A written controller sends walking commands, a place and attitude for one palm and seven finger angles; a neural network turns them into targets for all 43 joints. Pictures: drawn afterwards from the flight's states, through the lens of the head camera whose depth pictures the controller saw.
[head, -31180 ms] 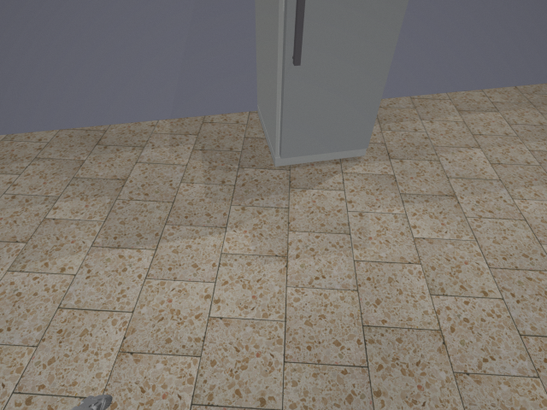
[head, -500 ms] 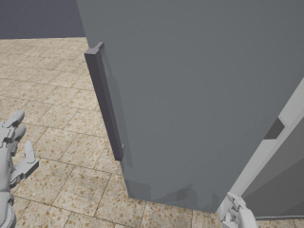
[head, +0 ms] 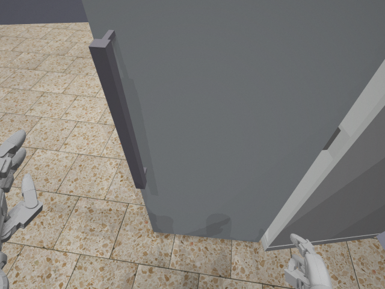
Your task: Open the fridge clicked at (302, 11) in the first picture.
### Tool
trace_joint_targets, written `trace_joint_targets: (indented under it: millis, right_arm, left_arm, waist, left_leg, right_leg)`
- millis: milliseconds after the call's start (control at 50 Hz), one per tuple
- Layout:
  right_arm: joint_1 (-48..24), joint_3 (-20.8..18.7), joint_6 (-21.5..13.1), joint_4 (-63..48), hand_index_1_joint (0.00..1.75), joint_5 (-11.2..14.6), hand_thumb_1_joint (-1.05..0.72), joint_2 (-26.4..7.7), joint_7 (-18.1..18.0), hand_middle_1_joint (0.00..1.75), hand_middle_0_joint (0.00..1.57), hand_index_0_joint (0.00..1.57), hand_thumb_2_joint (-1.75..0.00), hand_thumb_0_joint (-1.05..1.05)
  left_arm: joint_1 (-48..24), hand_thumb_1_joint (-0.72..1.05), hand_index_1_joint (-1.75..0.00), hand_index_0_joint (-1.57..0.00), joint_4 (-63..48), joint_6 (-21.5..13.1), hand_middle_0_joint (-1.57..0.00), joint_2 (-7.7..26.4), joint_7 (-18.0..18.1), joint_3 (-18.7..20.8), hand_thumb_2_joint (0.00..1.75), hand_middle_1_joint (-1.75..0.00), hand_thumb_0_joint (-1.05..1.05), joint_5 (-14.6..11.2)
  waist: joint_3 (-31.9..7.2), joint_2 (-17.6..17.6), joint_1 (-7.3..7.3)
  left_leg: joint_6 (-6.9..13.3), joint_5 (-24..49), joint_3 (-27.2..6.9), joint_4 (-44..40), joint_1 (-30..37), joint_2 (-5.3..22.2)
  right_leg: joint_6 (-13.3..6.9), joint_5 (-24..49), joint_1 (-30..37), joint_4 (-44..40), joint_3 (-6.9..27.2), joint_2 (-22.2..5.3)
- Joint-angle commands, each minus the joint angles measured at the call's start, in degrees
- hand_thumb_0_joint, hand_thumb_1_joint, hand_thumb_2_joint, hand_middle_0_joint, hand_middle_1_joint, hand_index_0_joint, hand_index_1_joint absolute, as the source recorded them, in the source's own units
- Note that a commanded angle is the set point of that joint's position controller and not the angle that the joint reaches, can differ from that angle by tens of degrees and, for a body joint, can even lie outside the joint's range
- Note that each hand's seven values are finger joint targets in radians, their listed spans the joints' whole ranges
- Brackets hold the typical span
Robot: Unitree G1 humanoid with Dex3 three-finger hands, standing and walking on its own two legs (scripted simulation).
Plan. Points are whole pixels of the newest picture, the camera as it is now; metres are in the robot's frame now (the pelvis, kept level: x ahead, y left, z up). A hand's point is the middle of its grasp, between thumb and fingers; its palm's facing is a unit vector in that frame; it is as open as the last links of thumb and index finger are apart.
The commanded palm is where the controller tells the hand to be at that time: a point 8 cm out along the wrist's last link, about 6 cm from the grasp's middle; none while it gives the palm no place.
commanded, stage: step back with the hand held close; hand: left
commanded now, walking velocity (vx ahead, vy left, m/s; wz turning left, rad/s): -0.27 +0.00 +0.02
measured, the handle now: (129, 128) +0.43 +0.19 +0.08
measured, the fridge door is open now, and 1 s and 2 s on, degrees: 78 78 78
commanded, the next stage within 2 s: stop stepping back and stand still in 0.98 s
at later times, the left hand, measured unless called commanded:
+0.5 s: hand out of the picture +0.13 +0.28 +0.15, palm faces +0.46 -0.79 -0.39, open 7.5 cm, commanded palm +0.06 +0.32 +0.17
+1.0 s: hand out of the picture +0.08 +0.25 +0.17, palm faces +0.31 -0.83 -0.46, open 7.5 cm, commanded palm +0.00 +0.30 +0.17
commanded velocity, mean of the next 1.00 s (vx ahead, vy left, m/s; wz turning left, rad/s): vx -0.34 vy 0.00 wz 0.01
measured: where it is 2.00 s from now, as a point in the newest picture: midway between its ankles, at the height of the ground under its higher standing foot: outside the picture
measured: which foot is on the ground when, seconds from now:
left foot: down 0.00-1.00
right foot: down 0.00-0.52, up 0.54-0.76, down 0.78-1.00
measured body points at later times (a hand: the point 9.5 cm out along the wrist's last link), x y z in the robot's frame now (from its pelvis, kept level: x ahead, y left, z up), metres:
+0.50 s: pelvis -0.07 +0.01 -0.02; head -0.05 +0.04 +0.43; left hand +0.10 +0.32 +0.17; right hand +0.11 -0.22 -0.09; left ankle +0.02 +0.09 -0.74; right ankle +0.02 -0.13 -0.74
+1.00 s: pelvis -0.15 +0.00 -0.01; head -0.12 +0.03 +0.43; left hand +0.05 +0.29 +0.19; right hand +0.03 -0.23 -0.08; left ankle +0.01 +0.09 -0.74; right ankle -0.22 -0.11 -0.74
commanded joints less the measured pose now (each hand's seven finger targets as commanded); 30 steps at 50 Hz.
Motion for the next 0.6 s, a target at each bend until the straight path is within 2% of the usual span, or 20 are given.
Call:
trace_joint_targets:
  millis: [0,20,80,140,180,240,280,300,360,380,400,420,440,460,480,500,520,540,580]
  right_arm:
    - [-5.08,-2.91,-1.91,-10.52,0.30,-0.12,-0.90,-6.18,-0.79,0.30,0.20,0.20,-0.90,0.00]
    - [-4.67,-2.98,-1.94,-10.73,0.30,0.05,-0.90,-6.04,-0.86,0.30,0.20,0.20,-0.90,0.00]
    - [-4.27,-3.26,-2.45,-11.01,0.30,0.07,-0.90,-6.87,-0.92,0.30,0.20,0.20,-0.90,0.00]
    - [-4.28,-3.33,-3.38,-11.02,0.30,0.13,-0.90,-7.39,-0.94,0.30,0.20,0.20,-0.90,0.00]
    - [-3.84,-3.45,-3.86,-10.88,0.30,0.33,-0.90,-7.65,-0.86,0.30,0.20,0.20,-0.90,0.00]
    - [-3.26,-3.66,-4.60,-10.66,0.30,0.51,-0.90,-7.64,-0.84,0.30,0.20,0.20,-0.90,0.00]
    - [-2.74,-3.73,-4.97,-10.58,0.30,0.34,-0.90,-7.46,-0.68,0.30,0.20,0.20,-0.90,0.00]
    - [-2.61,-3.88,-5.18,-10.44,0.30,0.09,-0.90,-7.66,-0.63,0.30,0.20,0.20,-0.90,0.00]
    - [-1.57,-3.48,-5.81,-9.65,0.30,-0.17,-0.90,-6.57,-0.28,0.30,0.20,0.20,-0.90,0.00]
    - [-1.36,-3.23,-5.99,-8.91,0.30,-0.26,-0.90,-6.17,-0.22,0.30,0.20,0.20,-0.90,0.00]
    - [-1.22,-3.21,-6.09,-8.22,0.30,-0.54,-0.90,-6.18,-0.25,0.30,0.20,0.20,-0.90,0.00]
    - [-0.99,-2.83,-6.19,-7.98,0.30,-0.33,-0.90,-5.69,-0.20,0.30,0.20,0.20,-0.90,0.00]
    - [-1.20,-2.77,-6.38,-8.00,0.30,-0.32,-0.90,-5.84,-0.29,0.30,0.20,0.20,-0.90,0.00]
    - [-1.43,-2.83,-6.64,-8.30,0.30,-0.23,-0.90,-6.25,-0.46,0.30,0.20,0.20,-0.90,0.00]
    - [-2.14,-2.91,-7.05,-8.86,0.30,-0.24,-0.90,-6.98,-0.65,0.30,0.20,0.20,-0.90,0.00]
    - [-3.11,-3.24,-7.69,-9.15,0.30,-0.40,-0.90,-7.75,-1.02,0.30,0.20,0.20,-0.90,0.00]
    - [-2.90,-3.52,-8.18,-8.98,0.30,-0.87,-0.90,-7.18,-0.93,0.30,0.20,0.20,-0.90,0.00]
    - [-2.60,-3.96,-8.35,-8.37,0.30,-0.97,-0.90,-6.34,-0.67,0.30,0.20,0.20,-0.90,0.00]
    - [-2.02,-4.88,-8.90,-7.85,0.30,-0.64,-0.90,-6.64,0.18,0.30,0.20,0.20,-0.90,0.00]
  left_arm:
    - [0.27,0.90,-0.30,-0.20,-15.63,-5.06,-0.20,13.54,2.12,12.05,0.90,-0.30,0.00,-0.27]
    - [0.83,0.90,-0.30,-0.20,-15.43,-5.18,-0.20,13.07,2.16,11.87,0.90,-0.30,0.00,-0.29]
    - [0.46,0.90,-0.30,-0.20,-15.16,-5.70,-0.20,12.25,2.25,11.62,0.90,-0.30,0.00,0.07]
    - [-0.36,0.90,-0.30,-0.20,-13.35,-5.99,-0.20,10.89,2.21,11.34,0.90,-0.30,0.00,0.73]
    - [-1.74,0.90,-0.30,-0.20,-11.79,-6.31,-0.20,10.18,2.20,11.15,0.90,-0.30,0.00,1.24]
    - [-2.89,0.90,-0.30,-0.20,-10.50,-7.16,-0.20,10.05,2.19,11.30,0.90,-0.30,0.00,2.01]
    - [-4.83,0.90,-0.30,-0.20,-11.77,-7.74,-0.20,9.99,2.12,10.83,0.90,-0.30,0.00,2.35]
    - [-6.45,0.90,-0.30,-0.20,-13.36,-8.04,-0.20,10.98,2.10,11.24,0.90,-0.30,0.00,2.56]
    - [-7.35,0.90,-0.30,-0.20,-15.10,-8.84,-0.20,11.17,2.63,10.25,0.90,-0.30,0.00,2.18]
    - [-7.61,0.90,-0.30,-0.20,-15.97,-9.07,-0.20,11.56,3.00,10.06,0.90,-0.30,0.00,1.98]
    - [-7.90,0.90,-0.30,-0.20,-16.59,-9.27,-0.20,12.64,3.36,10.81,0.90,-0.30,0.00,1.78]
    - [-7.46,0.90,-0.30,-0.20,-16.82,-9.41,-0.20,12.17,3.62,10.31,0.90,-0.30,0.00,1.55]
    - [-7.22,0.90,-0.30,-0.20,-17.75,-9.73,-0.20,12.40,3.83,10.60,0.90,-0.30,0.00,1.52]
    - [-6.80,0.90,-0.30,-0.20,-18.72,-10.10,-0.20,12.70,3.99,11.26,0.90,-0.30,0.00,1.47]
    - [-6.07,0.90,-0.30,-0.20,-19.24,-10.37,-0.20,12.69,4.03,11.98,0.90,-0.30,0.00,1.67]
    - [-5.38,0.90,-0.30,-0.20,-19.32,-10.62,-0.20,13.05,3.99,13.60,0.90,-0.30,0.00,2.31]
    - [-5.40,0.90,-0.30,-0.20,-19.32,-10.88,-0.20,12.84,3.78,14.50,0.90,-0.30,0.00,2.87]
    - [-5.94,0.90,-0.30,-0.20,-18.80,-11.06,-0.20,13.81,3.75,15.43,0.90,-0.30,0.00,2.78]
    - [-2.55,0.90,-0.30,-0.20,-15.65,-11.41,-0.20,12.02,3.32,14.93,0.90,-0.30,0.00,2.20]
  waist:
    - [-13.21,2.48,0.65]
    - [-13.08,1.94,0.55]
    - [-10.90,5.13,0.62]
    - [-8.28,7.09,0.65]
    - [-5.82,5.86,0.35]
    - [-3.87,3.46,-0.07]
    - [-3.31,0.05,-0.42]
    - [-3.43,-1.58,-0.61]
    - [-3.43,-5.74,-0.97]
    - [-3.72,-5.97,-1.11]
    - [-4.95,-5.88,-1.27]
    - [-5.53,-5.10,-1.50]
    - [-6.29,-2.50,-1.56]
    - [-6.66,1.39,-1.50]
    - [-6.21,8.82,-1.20]
    - [-7.22,17.16,-0.53]
    - [-7.83,19.46,-0.16]
    - [-7.40,15.44,-0.42]
    - [-7.13,10.63,-0.28]
  left_leg:
    - [0.37,17.59,-5.29,-3.21,1.16,4.28]
    - [0.44,17.72,-5.61,-3.47,0.44,4.73]
    - [1.44,10.70,-7.62,-6.75,-5.88,6.51]
    - [3.17,-2.36,-9.62,-10.35,-15.64,8.70]
    - [4.03,-13.53,-10.93,-11.82,-22.76,9.28]
    - [4.79,-23.43,-11.63,-10.91,-27.55,8.82]
    - [4.09,-25.09,-9.98,-6.91,-26.50,6.70]
    - [3.62,-24.89,-9.45,-4.41,-24.30,5.38]
    - [1.49,-20.60,-7.38,4.56,-14.42,2.10]
    - [0.68,-17.39,-6.18,8.46,-9.45,1.08]
    - [0.21,-14.57,-5.64,9.60,-6.46,0.78]
    - [0.12,-13.58,-5.86,9.49,-4.47,0.82]
    - [0.37,-13.53,-6.94,6.59,-4.52,1.52]
    - [1.01,-15.57,-9.50,1.29,-6.62,3.09]
    - [2.37,-21.25,-14.42,-7.04,-13.10,6.53]
    - [4.94,-29.69,-22.26,-16.65,-22.76,12.62]
    - [6.94,-32.79,-26.07,-20.97,-27.90,16.80]
    - [7.98,-29.48,-25.48,-20.80,-27.35,17.85]
    - [7.67,-24.09,-21.52,-16.94,-23.01,16.73]
  right_leg:
    - [-0.38,16.47,6.42,2.46,3.37,-2.64]
    - [-0.24,16.74,6.56,3.45,3.23,-2.33]
    - [0.32,11.05,7.84,7.03,2.63,-0.61]
    - [0.41,6.70,11.53,12.33,2.66,0.41]
    - [0.33,4.77,13.41,14.01,3.25,0.47]
    - [0.24,2.05,12.96,13.57,5.21,0.07]
    - [-0.50,-2.50,8.82,9.75,7.68,-1.44]
    - [-1.15,-5.92,5.85,6.56,9.60,-2.56]
    - [-3.76,-18.83,-7.12,-2.08,14.17,-6.98]
    - [-4.67,-20.38,-12.19,-4.32,14.85,-8.70]
    - [-5.13,-18.59,-13.60,-4.72,14.47,-9.65]
    - [-4.95,-17.18,-14.82,-3.95,13.11,-9.64]
    - [-4.16,-15.66,-14.09,-1.70,11.10,-8.20]
    - [-2.79,-14.73,-11.80,2.00,8.66,-5.44]
    - [-1.12,-13.15,-6.41,9.34,5.69,-1.39]
    - [0.41,-9.17,3.84,22.71,2.54,3.30]
    - [0.83,-9.66,8.19,33.58,2.34,5.15]
    - [0.47,-12.20,6.57,38.13,3.73,5.01]
    - [-0.09,-15.64,4.09,33.69,3.46,5.37]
